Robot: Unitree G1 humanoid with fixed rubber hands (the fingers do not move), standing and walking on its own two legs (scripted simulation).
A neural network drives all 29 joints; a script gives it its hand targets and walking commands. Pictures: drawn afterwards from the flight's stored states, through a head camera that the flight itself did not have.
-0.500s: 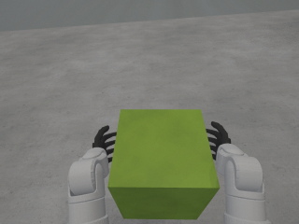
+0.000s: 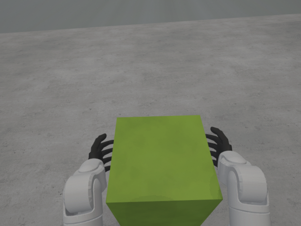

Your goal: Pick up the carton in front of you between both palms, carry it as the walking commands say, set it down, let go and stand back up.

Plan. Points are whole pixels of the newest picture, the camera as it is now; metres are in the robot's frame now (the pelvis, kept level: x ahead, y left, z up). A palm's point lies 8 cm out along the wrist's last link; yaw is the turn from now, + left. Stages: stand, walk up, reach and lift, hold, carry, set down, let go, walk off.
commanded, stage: carry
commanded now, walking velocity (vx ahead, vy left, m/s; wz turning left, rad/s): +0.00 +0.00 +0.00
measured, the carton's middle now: (159, 175) +0.27 +0.00 +0.03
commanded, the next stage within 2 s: hold in 1.74 s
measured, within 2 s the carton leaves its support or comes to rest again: neither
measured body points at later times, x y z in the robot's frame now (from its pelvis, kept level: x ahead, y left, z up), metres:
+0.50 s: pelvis +0.11 +0.01 +0.00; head +0.08 +0.00 +0.45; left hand +0.38 +0.17 +0.08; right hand +0.39 -0.14 +0.08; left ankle +0.01 +0.11 -0.73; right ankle +0.13 -0.09 -0.73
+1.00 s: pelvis +0.08 +0.01 +0.00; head +0.04 +0.00 +0.45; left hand +0.36 +0.17 +0.04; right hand +0.37 -0.14 +0.04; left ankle +0.01 +0.11 -0.73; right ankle +0.13 -0.09 -0.73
